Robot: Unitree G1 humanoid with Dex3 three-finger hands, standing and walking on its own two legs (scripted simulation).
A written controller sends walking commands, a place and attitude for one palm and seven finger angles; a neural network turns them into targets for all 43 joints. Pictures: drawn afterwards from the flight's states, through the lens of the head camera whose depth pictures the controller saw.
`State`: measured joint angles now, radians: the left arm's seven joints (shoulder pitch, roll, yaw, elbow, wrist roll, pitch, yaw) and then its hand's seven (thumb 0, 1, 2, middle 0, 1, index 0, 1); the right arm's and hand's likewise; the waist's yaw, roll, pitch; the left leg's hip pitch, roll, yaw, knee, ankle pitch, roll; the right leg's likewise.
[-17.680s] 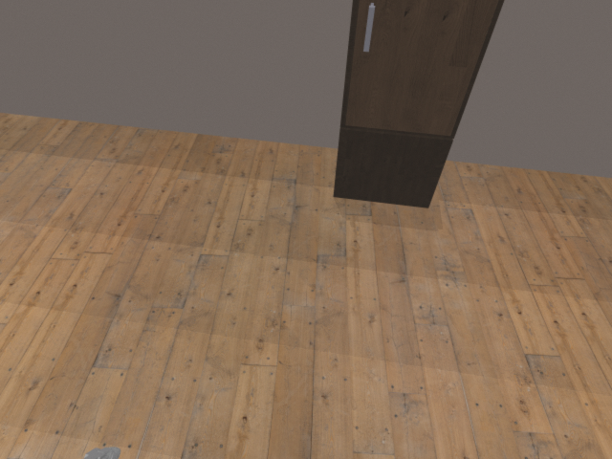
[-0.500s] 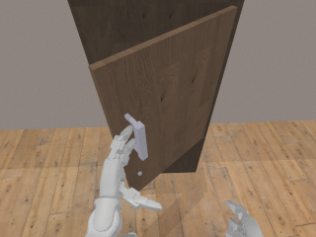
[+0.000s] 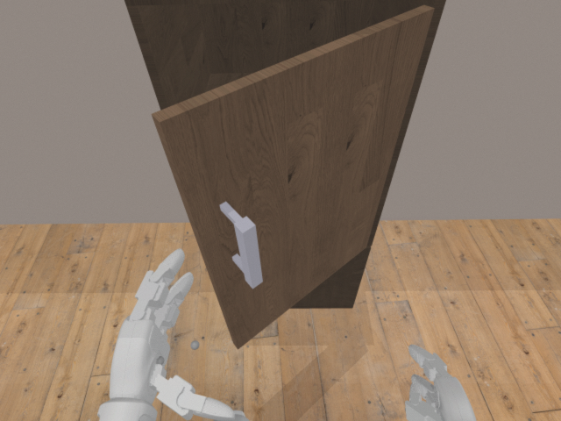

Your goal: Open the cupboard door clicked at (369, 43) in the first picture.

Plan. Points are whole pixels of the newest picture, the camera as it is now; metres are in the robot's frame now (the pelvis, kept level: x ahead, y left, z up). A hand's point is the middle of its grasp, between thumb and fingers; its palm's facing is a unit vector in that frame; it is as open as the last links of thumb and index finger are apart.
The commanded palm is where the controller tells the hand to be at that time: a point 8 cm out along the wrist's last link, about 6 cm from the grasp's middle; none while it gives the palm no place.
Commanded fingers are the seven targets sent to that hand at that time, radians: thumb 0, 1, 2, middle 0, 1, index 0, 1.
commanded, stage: slide the hand sideways off the handle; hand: left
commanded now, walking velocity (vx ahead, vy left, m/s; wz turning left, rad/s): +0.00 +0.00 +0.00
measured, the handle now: (241, 246) +0.33 +0.08 +0.09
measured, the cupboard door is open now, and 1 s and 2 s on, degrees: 40 40 40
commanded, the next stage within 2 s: draw the hand back to the body in 0.12 s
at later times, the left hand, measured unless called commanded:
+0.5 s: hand (148, 346) +0.19 +0.16 +0.11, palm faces +0.03 -1.00 -0.04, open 16.3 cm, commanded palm +0.16 +0.22 +0.12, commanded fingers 0.00 -0.50 0.30 -0.15 -0.30 -0.15 -0.30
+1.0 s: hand (58, 325) +0.19 +0.24 +0.15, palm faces +0.24 -0.92 -0.32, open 14.1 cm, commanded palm +0.15 +0.29 +0.18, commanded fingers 0.00 0.20 0.60 -0.17 -0.30 -0.17 -0.30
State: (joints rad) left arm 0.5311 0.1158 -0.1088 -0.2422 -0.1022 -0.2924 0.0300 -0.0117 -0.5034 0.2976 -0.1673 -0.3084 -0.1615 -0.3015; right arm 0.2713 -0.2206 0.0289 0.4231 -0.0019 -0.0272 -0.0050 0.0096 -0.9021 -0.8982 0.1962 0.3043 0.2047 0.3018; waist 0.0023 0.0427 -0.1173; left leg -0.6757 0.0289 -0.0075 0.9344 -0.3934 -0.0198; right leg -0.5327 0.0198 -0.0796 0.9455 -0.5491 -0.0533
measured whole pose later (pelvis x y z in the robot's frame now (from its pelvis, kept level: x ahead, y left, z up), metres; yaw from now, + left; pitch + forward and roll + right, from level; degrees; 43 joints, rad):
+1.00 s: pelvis +0.01 +0.04 +0.04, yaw -1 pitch +0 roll -1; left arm 0.57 0.30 0.12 -0.43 -0.05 -0.05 0.10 -0.01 -0.13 0.46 -0.17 -0.30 -0.17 -0.30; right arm 0.24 -0.22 0.07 0.53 0.01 -0.10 -0.10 0.01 -0.90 -0.90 0.20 0.30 0.21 0.30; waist 0.05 0.05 -0.04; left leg -0.36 0.01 0.02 0.64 -0.28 0.03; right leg -0.20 0.01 -0.05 0.58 -0.38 0.00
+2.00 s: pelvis +0.01 +0.02 +0.06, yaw -2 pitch -3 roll -1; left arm 0.48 0.35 0.35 -0.39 -0.06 -0.11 0.10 0.02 0.89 0.90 -0.21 -0.30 -0.21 -0.30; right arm 0.18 -0.23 0.02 0.62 0.00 -0.07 -0.08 0.01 -0.90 -0.90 0.20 0.30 0.21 0.30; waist 0.06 0.06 0.01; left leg -0.18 0.03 0.04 0.44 -0.20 0.01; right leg -0.02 0.03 -0.03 0.35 -0.27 -0.02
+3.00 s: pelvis -0.15 +0.08 +0.05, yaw -2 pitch +0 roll -4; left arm 0.50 0.42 0.47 -0.56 -0.04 -0.21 0.17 0.02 0.89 0.90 -0.21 -0.30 -0.21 -0.30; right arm 0.17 -0.15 0.00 0.63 -0.02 -0.14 -0.04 0.01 -0.90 -0.90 0.20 0.30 0.21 0.30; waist 0.01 0.00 0.04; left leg -0.44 0.03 0.03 0.48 -0.06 0.06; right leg -0.38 0.09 0.02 1.01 -0.47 0.02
